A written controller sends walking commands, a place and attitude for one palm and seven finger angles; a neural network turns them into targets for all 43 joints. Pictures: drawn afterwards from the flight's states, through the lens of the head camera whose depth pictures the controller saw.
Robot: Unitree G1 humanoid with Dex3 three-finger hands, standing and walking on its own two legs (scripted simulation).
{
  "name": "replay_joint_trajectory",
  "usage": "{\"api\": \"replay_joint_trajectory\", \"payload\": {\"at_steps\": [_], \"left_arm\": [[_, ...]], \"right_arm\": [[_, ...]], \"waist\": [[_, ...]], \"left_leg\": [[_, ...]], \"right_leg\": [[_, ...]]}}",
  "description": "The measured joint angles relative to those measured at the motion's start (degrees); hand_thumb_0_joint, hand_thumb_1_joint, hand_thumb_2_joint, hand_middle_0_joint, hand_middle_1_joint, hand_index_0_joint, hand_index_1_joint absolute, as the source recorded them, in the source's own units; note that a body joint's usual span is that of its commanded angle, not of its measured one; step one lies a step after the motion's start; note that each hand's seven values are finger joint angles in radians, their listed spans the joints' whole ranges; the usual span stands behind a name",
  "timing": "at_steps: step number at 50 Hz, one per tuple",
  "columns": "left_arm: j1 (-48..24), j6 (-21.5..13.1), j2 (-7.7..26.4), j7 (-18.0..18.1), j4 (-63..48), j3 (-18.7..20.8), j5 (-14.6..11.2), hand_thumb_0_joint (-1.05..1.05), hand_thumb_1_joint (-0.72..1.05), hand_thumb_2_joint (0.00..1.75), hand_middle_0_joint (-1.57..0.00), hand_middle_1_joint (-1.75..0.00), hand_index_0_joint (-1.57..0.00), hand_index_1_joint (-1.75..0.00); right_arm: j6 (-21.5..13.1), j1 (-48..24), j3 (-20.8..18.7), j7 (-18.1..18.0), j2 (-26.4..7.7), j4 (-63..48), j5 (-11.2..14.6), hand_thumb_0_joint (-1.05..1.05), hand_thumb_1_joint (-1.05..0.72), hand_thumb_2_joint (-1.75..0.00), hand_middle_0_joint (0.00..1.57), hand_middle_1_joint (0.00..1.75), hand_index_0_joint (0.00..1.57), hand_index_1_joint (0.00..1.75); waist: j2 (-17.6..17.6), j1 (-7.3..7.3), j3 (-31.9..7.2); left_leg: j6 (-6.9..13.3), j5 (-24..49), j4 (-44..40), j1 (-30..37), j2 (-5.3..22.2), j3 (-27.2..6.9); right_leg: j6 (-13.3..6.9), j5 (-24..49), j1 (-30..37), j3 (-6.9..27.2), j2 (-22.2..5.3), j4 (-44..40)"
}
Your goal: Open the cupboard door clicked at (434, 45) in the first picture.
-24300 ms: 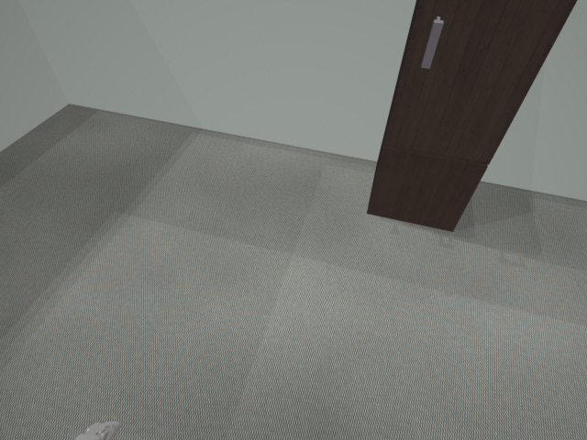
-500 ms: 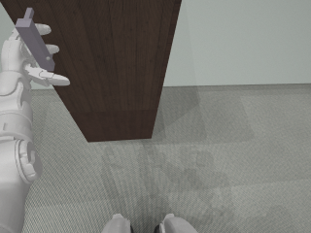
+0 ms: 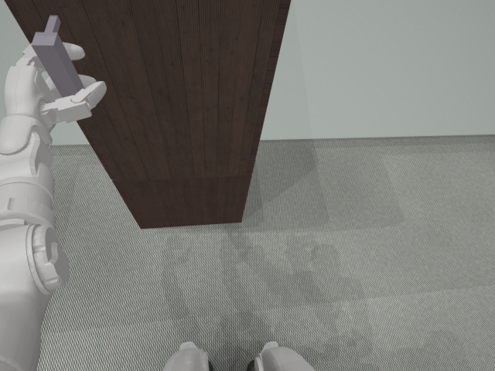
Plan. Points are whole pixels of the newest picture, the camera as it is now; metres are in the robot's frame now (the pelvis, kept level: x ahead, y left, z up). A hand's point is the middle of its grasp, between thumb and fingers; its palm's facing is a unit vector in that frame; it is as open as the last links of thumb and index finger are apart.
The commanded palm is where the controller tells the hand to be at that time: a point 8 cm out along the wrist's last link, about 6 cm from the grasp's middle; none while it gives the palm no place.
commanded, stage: close the thumb around the handle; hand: left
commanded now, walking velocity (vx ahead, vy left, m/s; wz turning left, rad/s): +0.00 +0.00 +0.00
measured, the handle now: (68, 67) +0.57 +0.23 +0.11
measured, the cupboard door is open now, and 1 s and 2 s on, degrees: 0 25 53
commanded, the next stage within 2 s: pull the door open along its arc in 0.22 s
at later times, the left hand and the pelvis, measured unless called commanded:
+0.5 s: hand (80, 98) +0.51 +0.21 +0.11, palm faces +0.03 -1.00 -0.01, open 6.1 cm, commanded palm +0.47 +0.25 +0.10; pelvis +0.00 +0.00 +0.00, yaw +0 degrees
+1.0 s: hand (110, 166) +0.39 +0.15 +0.11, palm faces +0.27 -0.96 +0.08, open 6.6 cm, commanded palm +0.33 +0.20 +0.10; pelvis +0.02 -0.01 +0.02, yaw -1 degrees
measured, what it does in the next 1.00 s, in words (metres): stands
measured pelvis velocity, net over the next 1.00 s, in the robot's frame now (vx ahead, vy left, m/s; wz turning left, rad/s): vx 0.02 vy -0.01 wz -0.01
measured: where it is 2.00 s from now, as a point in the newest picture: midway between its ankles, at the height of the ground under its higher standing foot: outside the picture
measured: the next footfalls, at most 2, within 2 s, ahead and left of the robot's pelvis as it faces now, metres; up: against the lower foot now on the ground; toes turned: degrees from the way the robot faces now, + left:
none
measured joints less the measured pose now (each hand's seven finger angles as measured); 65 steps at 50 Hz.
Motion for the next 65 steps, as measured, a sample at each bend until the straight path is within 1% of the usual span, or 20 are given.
{"api": "replay_joint_trajectory", "payload": {"at_steps": [4,6,9,17,19,23,27,31,37,39,40,42,45,47,51,55,57,60,62,65], "left_arm": [[0.0,0.0,-0.3,0.7,-0.5,-0.5,0.0,0.01,0.58,0.76,-0.36,-1.31,-0.36,-1.32],[0.0,0.0,-0.6,1.1,-0.7,-0.8,-0.1,0.01,0.66,0.80,-0.36,-1.32,-0.36,-1.33],[0.0,-0.1,-1.1,1.7,-0.8,-0.8,-0.1,0.01,0.67,0.79,-0.34,-1.33,-0.34,-1.34],[0.0,-0.2,-1.3,1.9,-0.7,-0.9,0.0,0.01,0.68,0.79,-0.33,-1.34,-0.32,-1.35],[0.1,-0.5,-0.9,1.4,-0.2,0.0,0.5,0.01,0.68,0.79,-0.33,-1.35,-0.33,-1.35],[1.6,-0.3,-0.5,0.8,-1.3,0.7,0.1,0.01,0.68,0.78,-0.33,-1.35,-0.33,-1.35],[5.2,0.0,-1.3,0.3,-4.3,1.1,-1.1,0.01,0.68,0.76,-0.33,-1.35,-0.32,-1.35],[10.8,0.6,-3.0,-0.5,-9.5,0.9,-2.6,0.00,0.67,0.73,-0.33,-1.35,-0.31,-1.35],[21.3,1.9,-7.3,-1.5,-20.2,-0.6,-5.9,0.00,0.66,0.70,-0.32,-1.33,-0.30,-1.35],[24.3,2.5,-8.8,-1.5,-23.7,-1.5,-6.5,0.00,0.66,0.70,-0.32,-1.33,-0.30,-1.34],[25.8,3.2,-9.8,-0.9,-25.8,-1.9,-6.7,0.00,0.65,0.70,-0.31,-1.32,-0.30,-1.33],[29.0,4.5,-12.8,3.0,-31.0,-3.2,-7.1,0.00,0.65,0.70,-0.31,-1.32,-0.30,-1.31],[34.7,6.1,-18.4,11.2,-39.8,-5.3,-7.4,0.01,0.64,0.72,-0.29,-1.32,-0.31,-1.28],[38.5,6.8,-22.2,16.8,-45.4,-7.3,-6.6,0.02,0.64,0.72,-0.29,-1.33,-0.31,-1.27],[44.7,8.4,-28.7,27.7,-54.3,-12.7,-3.4,0.02,0.64,0.72,-0.29,-1.33,-0.31,-1.27],[47.9,10.4,-33.8,37.4,-58.9,-18.2,1.1,0.02,0.64,0.72,-0.28,-1.31,-0.31,-1.28],[49.2,11.9,-35.3,40.7,-60.5,-20.6,3.4,0.02,0.64,0.72,-0.28,-1.30,-0.30,-1.29],[51.4,13.6,-36.8,43.7,-62.5,-24.0,6.0,0.02,0.64,0.73,-0.28,-1.30,-0.28,-1.29],[53.0,14.3,-37.6,44.7,-63.7,-26.0,7.0,0.01,0.64,0.73,-0.27,-1.30,-0.27,-1.30],[55.6,15.0,-38.8,45.8,-65.6,-28.6,7.6,0.02,0.64,0.72,-0.26,-1.29,-0.27,-1.30]], "right_arm": [[-0.2,0.0,-0.2,0.0,-0.1,0.1,-0.2,0.00,-0.91,-0.90,0.20,0.30,0.21,0.30],[-0.3,0.0,-0.4,0.1,-0.2,0.3,-0.3,0.00,-0.91,-0.90,0.20,0.30,0.21,0.30],[-0.3,0.0,-0.5,0.2,-0.2,0.6,-0.3,0.00,-0.91,-0.90,0.20,0.30,0.21,0.30],[-0.5,0.0,-0.5,0.2,-0.1,0.9,-0.4,0.00,-0.91,-0.90,0.20,0.30,0.21,0.30],[-0.3,-0.2,-0.3,0.2,-0.1,0.9,-0.3,0.00,-0.91,-0.90,0.20,0.30,0.21,0.30],[0.0,-0.2,-0.3,0.0,-0.2,0.1,-0.1,0.00,-0.91,-0.90,0.20,0.30,0.21,0.30],[0.6,0.1,-0.5,0.1,-0.2,-0.8,0.3,0.01,-0.91,-0.90,0.20,0.30,0.21,0.30],[1.4,0.2,-0.7,0.2,-0.1,-1.9,0.9,0.01,-0.91,-0.90,0.20,0.30,0.21,0.30],[1.9,-0.8,-1.0,0.3,0.3,-3.9,2.1,0.01,-0.91,-0.90,0.20,0.30,0.21,0.30],[1.7,-1.7,-1.1,0.3,0.4,-4.7,2.4,0.01,-0.91,-0.90,0.20,0.30,0.21,0.29],[1.5,-2.1,-1.3,0.3,0.6,-5.0,2.4,0.01,-0.91,-0.90,0.20,0.30,0.21,0.29],[0.7,-3.2,-1.7,0.5,0.8,-5.4,2.3,0.01,-0.91,-0.90,0.20,0.30,0.21,0.29],[-0.7,-5.3,-2.3,1.4,1.2,-5.9,2.0,0.01,-0.91,-0.90,0.20,0.30,0.20,0.29],[-1.4,-6.7,-2.5,2.0,1.6,-6.0,1.6,0.01,-0.91,-0.90,0.20,0.30,0.20,0.29],[-1.7,-9.4,-2.5,2.8,2.7,-5.9,0.5,0.01,-0.91,-0.90,0.20,0.30,0.20,0.29],[-0.8,-11.5,-2.0,2.9,3.8,-5.4,-0.8,0.01,-0.91,-0.90,0.20,0.30,0.20,0.29],[-0.2,-12.3,-1.8,2.6,4.3,-5.3,-1.4,0.01,-0.91,-0.90,0.20,0.30,0.20,0.29],[0.4,-12.7,-1.7,2.1,4.9,-5.4,-1.9,0.01,-0.91,-0.90,0.20,0.30,0.20,0.29],[0.6,-12.8,-1.7,1.7,5.0,-5.4,-2.1,0.01,-0.91,-0.90,0.20,0.30,0.21,0.30],[0.6,-12.7,-1.8,1.3,5.1,-5.3,-2.2,0.01,-0.91,-0.90,0.20,0.30,0.21,0.30]], "waist": [[0.2,0.10,0.0],[0.3,0.23,0.1],[0.3,0.45,0.0],[0.2,0.43,-0.1],[0.1,0.31,-0.1],[0.1,0.15,-0.3],[0.2,0.65,-0.7],[0.1,1.49,-1.3],[0.0,3.18,-2.2],[-0.1,3.75,-2.3],[-0.1,4.21,-2.4],[-0.1,5.16,-2.6],[0.3,6.38,-2.8],[0.4,7.15,-2.8],[0.5,8.51,-2.6],[0.2,9.50,-2.2],[0.0,9.82,-2.1],[0.1,10.07,-1.9],[0.2,10.17,-1.6],[0.3,10.24,-1.3]], "left_leg": [[0.0,0.1,0.1,-0.3,-0.1,-0.1],[0.0,0.1,0.1,-0.4,-0.2,-0.1],[0.0,0.1,0.1,-0.3,-0.2,-0.1],[-0.1,0.1,0.1,-0.2,-0.3,-0.3],[-0.1,0.1,0.0,-0.1,-0.2,-0.2],[-0.2,0.1,-0.4,0.4,0.1,0.2],[-0.3,0.0,-1.1,1.7,0.3,0.8],[-0.3,-0.1,-2.4,3.8,0.5,1.5],[-0.4,-0.1,-4.7,8.0,0.4,2.2],[-0.5,0.0,-5.3,9.2,0.2,2.2],[-0.5,0.1,-5.6,9.7,0.2,2.3],[-0.6,0.2,-6.2,10.6,0.2,2.4],[-0.7,0.6,-7.1,11.9,-0.1,2.6],[-0.8,0.8,-7.5,12.8,-0.3,2.6],[-1.0,0.9,-7.9,14.6,-0.8,2.3],[-1.4,1.0,-7.5,16.0,-1.3,1.3],[-1.7,1.1,-7.4,16.6,-1.4,0.7],[-2.1,1.3,-7.5,17.7,-1.6,0.1],[-2.4,1.5,-7.7,18.5,-1.6,-0.3],[-2.8,1.9,-8.3,19.6,-1.6,-0.7]], "right_leg": [[0.0,0.1,-0.2,-0.1,-0.1,0.0],[0.1,0.0,-0.3,-0.1,-0.1,0.1],[0.1,0.0,-0.3,-0.1,-0.2,0.1],[-0.1,-0.1,-0.1,-0.3,-0.2,0.1],[-0.1,-0.1,-0.1,-0.2,-0.1,0.1],[-0.2,0.0,0.1,0.2,0.1,-0.1],[-0.3,0.1,1.1,1.0,0.3,-0.6],[-0.3,0.1,2.8,1.7,0.5,-1.5],[-0.4,0.1,6.5,2.6,0.4,-3.3],[-0.4,0.1,7.7,2.6,0.3,-3.8],[-0.4,0.1,8.1,2.7,0.3,-4.0],[-0.4,0.3,9.0,2.9,0.3,-4.4],[-0.3,0.5,10.1,3.0,0.0,-4.9],[-0.3,0.4,10.8,3.1,-0.2,-5.0],[-0.6,-0.1,12.5,2.7,-0.7,-4.6],[-1.1,-0.7,14.1,1.6,-1.1,-3.8],[-1.4,-0.9,14.7,1.1,-1.2,-3.5],[-1.8,-1.1,15.9,0.4,-1.3,-3.5],[-2.1,-1.1,16.8,0.0,-1.3,-3.6],[-2.5,-1.0,17.9,-0.4,-1.3,-3.8]]}}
